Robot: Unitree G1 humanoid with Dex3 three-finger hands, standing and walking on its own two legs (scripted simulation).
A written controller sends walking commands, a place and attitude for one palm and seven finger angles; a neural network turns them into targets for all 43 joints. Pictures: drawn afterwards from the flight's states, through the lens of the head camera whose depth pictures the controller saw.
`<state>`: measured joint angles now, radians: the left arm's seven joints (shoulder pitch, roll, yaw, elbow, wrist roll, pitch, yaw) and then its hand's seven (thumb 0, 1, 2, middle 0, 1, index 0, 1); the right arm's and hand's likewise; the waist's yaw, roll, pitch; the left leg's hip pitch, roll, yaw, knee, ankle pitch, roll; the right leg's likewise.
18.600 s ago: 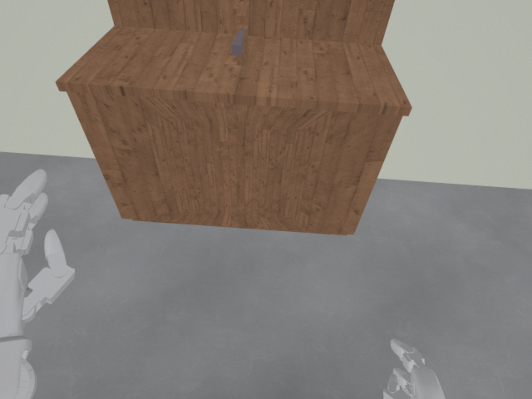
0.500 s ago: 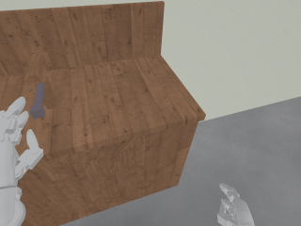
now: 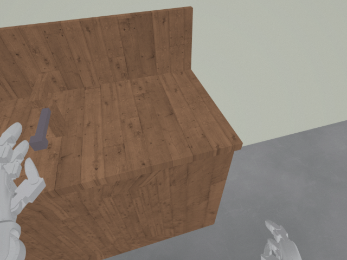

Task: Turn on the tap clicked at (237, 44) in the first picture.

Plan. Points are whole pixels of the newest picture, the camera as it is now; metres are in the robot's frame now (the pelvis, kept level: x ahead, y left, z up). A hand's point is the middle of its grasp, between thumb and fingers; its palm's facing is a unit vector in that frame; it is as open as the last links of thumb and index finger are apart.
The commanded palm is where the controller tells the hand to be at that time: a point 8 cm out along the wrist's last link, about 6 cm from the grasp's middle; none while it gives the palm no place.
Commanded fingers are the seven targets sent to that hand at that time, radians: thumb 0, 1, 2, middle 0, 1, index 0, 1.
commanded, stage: turn the palm inward beside the body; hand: left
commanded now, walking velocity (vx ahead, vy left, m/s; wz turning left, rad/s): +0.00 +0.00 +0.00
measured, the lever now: (38, 142) +0.32 +0.38 +0.11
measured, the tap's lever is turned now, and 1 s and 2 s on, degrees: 0 0 0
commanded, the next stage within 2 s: reach beside the lever's end, fingers flat in 1.30 s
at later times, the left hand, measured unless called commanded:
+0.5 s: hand (28, 196) +0.16 +0.27 +0.16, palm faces +0.53 -0.84 -0.14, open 7.4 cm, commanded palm +0.11 +0.30 +0.18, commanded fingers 0.00 0.90 0.90 -0.20 -0.30 -0.20 -0.30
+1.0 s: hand (30, 201) +0.15 +0.26 +0.16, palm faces +0.57 -0.82 -0.09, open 7.4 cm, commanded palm +0.10 +0.29 +0.17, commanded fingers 0.00 0.90 0.90 -0.20 -0.30 -0.20 -0.30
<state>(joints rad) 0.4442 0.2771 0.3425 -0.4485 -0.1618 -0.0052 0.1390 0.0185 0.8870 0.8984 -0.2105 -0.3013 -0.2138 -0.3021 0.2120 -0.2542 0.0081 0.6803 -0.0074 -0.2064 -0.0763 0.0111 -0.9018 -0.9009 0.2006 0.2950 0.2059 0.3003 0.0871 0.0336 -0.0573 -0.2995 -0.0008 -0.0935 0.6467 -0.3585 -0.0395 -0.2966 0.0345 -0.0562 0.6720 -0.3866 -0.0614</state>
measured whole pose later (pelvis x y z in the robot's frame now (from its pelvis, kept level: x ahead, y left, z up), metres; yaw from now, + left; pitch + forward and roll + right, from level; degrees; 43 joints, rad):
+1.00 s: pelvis -0.03 +0.02 +0.00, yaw +1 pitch -3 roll +0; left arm 0.44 0.18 0.22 -0.58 -0.19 0.24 0.26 0.02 0.89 0.90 -0.20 -0.30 -0.21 -0.30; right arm 0.16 -0.22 0.07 0.69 -0.01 -0.22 -0.11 0.01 -0.90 -0.90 0.20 0.30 0.21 0.30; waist 0.10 0.05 -0.04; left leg -0.26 -0.02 -0.10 0.63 -0.31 -0.02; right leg -0.24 0.01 -0.06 0.63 -0.33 -0.04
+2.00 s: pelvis -0.03 +0.02 +0.01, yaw +0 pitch -2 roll +0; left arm 0.23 0.23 0.36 -0.27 -0.23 0.19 0.22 0.02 0.89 0.90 -0.20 -0.29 -0.20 -0.29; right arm 0.16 -0.22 0.04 0.72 0.01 -0.23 -0.13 0.01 -0.90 -0.90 0.20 0.30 0.21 0.30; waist 0.08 0.04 -0.03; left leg -0.28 -0.01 -0.08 0.60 -0.30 -0.03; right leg -0.27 0.02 -0.05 0.61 -0.32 -0.04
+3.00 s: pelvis -0.02 +0.02 +0.00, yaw -1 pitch +4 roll +0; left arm -0.08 0.38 0.58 0.30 -0.20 0.00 0.09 0.02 0.89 0.90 -0.16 -0.17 -0.16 -0.17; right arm 0.22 -0.25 0.02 0.72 0.02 -0.18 -0.12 0.01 -0.90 -0.90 0.20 0.30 0.21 0.30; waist 0.04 0.03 -0.06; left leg -0.42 -0.01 -0.08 0.68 -0.34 -0.02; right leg -0.40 0.02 -0.04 0.66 -0.34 -0.03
